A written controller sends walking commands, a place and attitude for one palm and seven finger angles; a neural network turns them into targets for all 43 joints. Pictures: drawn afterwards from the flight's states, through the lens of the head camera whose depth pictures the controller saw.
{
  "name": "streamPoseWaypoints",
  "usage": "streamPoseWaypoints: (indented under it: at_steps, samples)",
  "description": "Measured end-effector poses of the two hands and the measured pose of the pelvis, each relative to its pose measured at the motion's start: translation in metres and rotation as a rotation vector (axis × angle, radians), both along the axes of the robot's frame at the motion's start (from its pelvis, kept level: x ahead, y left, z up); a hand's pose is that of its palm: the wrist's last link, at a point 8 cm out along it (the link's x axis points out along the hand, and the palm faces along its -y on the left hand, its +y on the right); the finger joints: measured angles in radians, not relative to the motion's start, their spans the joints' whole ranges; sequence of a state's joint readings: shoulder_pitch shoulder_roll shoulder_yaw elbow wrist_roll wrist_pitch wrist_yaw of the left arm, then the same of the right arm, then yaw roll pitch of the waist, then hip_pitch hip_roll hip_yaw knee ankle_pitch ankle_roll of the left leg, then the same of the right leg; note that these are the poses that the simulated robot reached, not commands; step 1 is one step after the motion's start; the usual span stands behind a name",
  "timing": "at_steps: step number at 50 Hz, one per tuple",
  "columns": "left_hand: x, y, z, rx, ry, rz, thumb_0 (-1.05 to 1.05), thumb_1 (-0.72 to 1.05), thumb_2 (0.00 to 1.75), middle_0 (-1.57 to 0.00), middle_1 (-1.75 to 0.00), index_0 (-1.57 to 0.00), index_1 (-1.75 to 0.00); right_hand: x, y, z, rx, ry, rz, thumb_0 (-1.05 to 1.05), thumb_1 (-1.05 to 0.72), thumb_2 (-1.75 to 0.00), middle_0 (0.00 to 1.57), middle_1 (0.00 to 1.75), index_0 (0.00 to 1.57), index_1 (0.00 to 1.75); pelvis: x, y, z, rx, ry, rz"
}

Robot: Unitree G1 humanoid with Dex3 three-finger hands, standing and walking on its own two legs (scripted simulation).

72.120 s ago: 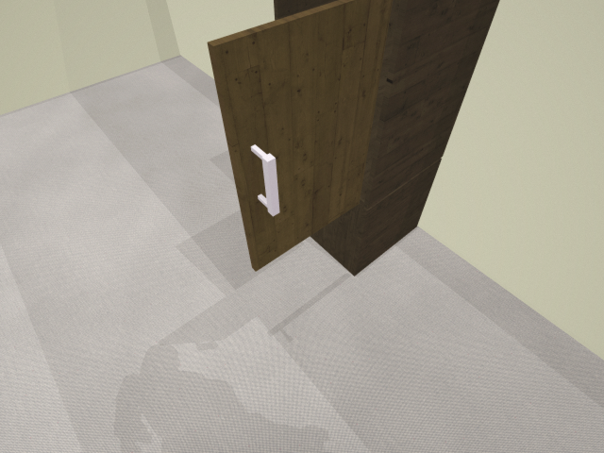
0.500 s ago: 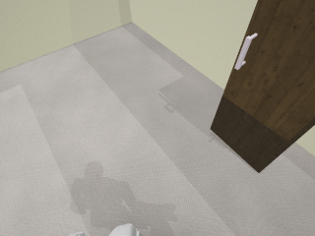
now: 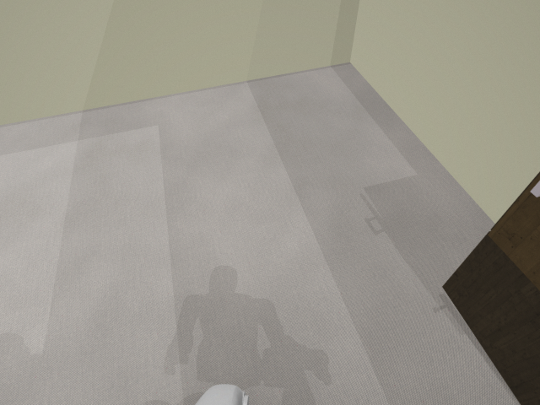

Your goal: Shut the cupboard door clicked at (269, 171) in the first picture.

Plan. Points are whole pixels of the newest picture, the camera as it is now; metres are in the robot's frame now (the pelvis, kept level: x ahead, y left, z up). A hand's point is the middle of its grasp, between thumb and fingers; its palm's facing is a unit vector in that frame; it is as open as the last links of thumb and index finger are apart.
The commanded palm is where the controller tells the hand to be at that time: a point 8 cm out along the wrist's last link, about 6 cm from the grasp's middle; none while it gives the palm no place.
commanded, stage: walk to a spot facing it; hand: left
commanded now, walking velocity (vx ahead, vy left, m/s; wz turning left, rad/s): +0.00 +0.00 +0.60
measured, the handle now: out of the picture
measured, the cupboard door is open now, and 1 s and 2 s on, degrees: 3 3 3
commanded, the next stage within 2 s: turn to face it in 0.16 s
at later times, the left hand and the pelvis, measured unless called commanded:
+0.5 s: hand out of the picture +0.10 +0.24 -0.17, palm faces +0.20 -0.95 -0.23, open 7.4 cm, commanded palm none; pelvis +0.09 +0.04 +0.00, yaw +8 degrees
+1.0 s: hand (149, 362) +0.22 +0.25 -0.18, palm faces -0.10 -0.97 -0.22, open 7.4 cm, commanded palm none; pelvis +0.13 +0.05 +0.00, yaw -10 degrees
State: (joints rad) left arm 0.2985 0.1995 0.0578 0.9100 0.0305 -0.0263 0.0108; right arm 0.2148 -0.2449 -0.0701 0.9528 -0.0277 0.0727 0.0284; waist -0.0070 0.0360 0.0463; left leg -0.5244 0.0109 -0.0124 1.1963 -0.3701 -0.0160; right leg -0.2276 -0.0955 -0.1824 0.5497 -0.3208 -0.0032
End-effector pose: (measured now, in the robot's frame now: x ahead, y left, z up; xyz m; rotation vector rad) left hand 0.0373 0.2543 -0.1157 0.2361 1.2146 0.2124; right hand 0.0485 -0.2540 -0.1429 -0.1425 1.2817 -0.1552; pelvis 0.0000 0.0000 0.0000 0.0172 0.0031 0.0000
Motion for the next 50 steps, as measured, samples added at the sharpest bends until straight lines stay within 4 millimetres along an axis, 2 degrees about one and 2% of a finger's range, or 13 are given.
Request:
streamPoseWaypoints:
  at_steps: [5, 9, 13, 17, 21, 26, 33, 37, 41, 46, 48, 50]
  samples:
    - [-0.020, -0.015, -0.006, -0.060, 0.089, 0.093, 0.00, 0.90, 0.90, -0.20, -0.30, -0.20, -0.30, 0.058, 0.010, 0.014, 0.000, -0.030, 0.079, 0.00, -0.91, -0.90, 0.19, 0.30, 0.20, 0.30, 0.024, 0.003, 0.008, 0.006, 0.011, 0.081]
    - [-0.032, -0.018, -0.020, -0.112, 0.140, 0.180, 0.00, 0.90, 0.90, -0.20, -0.30, -0.21, -0.30, 0.110, 0.034, 0.015, -0.010, -0.047, 0.189, 0.00, -0.91, -0.90, 0.19, 0.30, 0.20, 0.30, 0.041, 0.013, 0.003, -0.003, 0.010, 0.139]
    - [-0.039, -0.004, -0.045, -0.148, 0.191, 0.243, 0.00, 0.90, 0.90, -0.20, -0.30, -0.21, -0.30, 0.163, 0.062, 0.008, -0.035, -0.131, 0.275, 0.00, -0.91, -0.90, 0.19, 0.30, 0.20, 0.30, 0.060, 0.033, -0.017, -0.025, 0.010, 0.172]
    - [-0.019, 0.018, -0.047, -0.117, 0.189, 0.256, 0.01, 0.90, 0.90, -0.20, -0.30, -0.21, -0.30, 0.185, 0.079, 0.014, -0.055, -0.169, 0.301, 0.00, -0.91, -0.90, 0.20, 0.30, 0.20, 0.30, 0.069, 0.038, -0.015, -0.019, 0.005, 0.179]
    - [0.017, 0.032, -0.034, -0.089, 0.121, 0.236, 0.01, 0.90, 0.90, -0.20, -0.30, -0.20, -0.30, 0.189, 0.089, 0.019, -0.045, -0.166, 0.290, 0.00, -0.91, -0.90, 0.20, 0.30, 0.20, 0.30, 0.079, 0.040, -0.004, -0.018, -0.002, 0.170]
    - [0.055, 0.030, -0.020, -0.072, 0.077, 0.181, 0.00, 0.91, 0.90, -0.19, -0.30, -0.20, -0.30, 0.180, 0.092, 0.012, 0.008, -0.130, 0.225, 0.00, -0.91, -0.90, 0.20, 0.30, 0.21, 0.30, 0.096, 0.037, 0.001, -0.018, -0.013, 0.126]
    - [0.090, 0.010, -0.020, -0.052, 0.094, 0.093, 0.00, 0.90, 0.90, -0.20, -0.30, -0.20, -0.30, 0.167, 0.054, -0.013, 0.023, -0.076, 0.077, -0.01, -0.92, -0.90, 0.20, 0.30, 0.21, 0.30, 0.115, 0.023, -0.010, -0.005, 0.002, 0.035]
    - [0.102, 0.005, -0.014, -0.055, 0.107, 0.069, 0.00, 0.90, 0.90, -0.20, -0.30, -0.20, -0.30, 0.155, 0.036, -0.004, -0.021, -0.032, 0.027, 0.00, -0.92, -0.90, 0.20, 0.30, 0.21, 0.30, 0.121, 0.024, -0.002, -0.003, 0.016, -0.006]
    - [0.118, 0.009, -0.014, -0.063, 0.120, 0.027, 0.00, 0.90, 0.90, -0.20, -0.30, -0.21, -0.30, 0.149, 0.027, 0.009, -0.060, -0.033, -0.022, 0.00, -0.92, -0.90, 0.19, 0.30, 0.20, 0.30, 0.127, 0.029, 0.003, 0.001, 0.025, -0.051]
    - [0.145, 0.029, -0.024, -0.074, 0.120, -0.042, 0.00, 0.90, 0.90, -0.20, -0.30, -0.21, -0.30, 0.146, 0.033, 0.019, -0.103, -0.079, -0.082, 0.00, -0.92, -0.90, 0.19, 0.30, 0.20, 0.30, 0.132, 0.043, 0.000, -0.007, 0.030, -0.120]
    - [0.161, 0.038, -0.032, -0.079, 0.111, -0.071, 0.00, 0.90, 0.90, -0.20, -0.30, -0.21, -0.30, 0.141, 0.038, 0.019, -0.126, -0.105, -0.098, 0.00, -0.91, -0.90, 0.19, 0.30, 0.20, 0.30, 0.134, 0.051, -0.006, -0.026, 0.034, -0.143]
    - [0.180, 0.044, -0.031, -0.076, 0.095, -0.113, 0.00, 0.90, 0.90, -0.20, -0.30, -0.21, -0.30, 0.132, 0.044, 0.022, -0.131, -0.099, -0.110, 0.00, -0.91, -0.90, 0.19, 0.30, 0.20, 0.30, 0.134, 0.055, -0.005, -0.025, 0.026, -0.173]
